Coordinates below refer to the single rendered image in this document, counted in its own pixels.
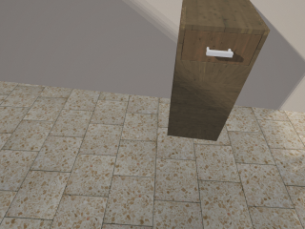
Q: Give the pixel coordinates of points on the cabinet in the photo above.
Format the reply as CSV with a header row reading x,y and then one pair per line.
x,y
204,93

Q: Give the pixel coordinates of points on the drawer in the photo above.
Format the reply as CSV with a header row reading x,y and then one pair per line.
x,y
195,43

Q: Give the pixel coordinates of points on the handle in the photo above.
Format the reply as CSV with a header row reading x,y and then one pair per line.
x,y
227,53

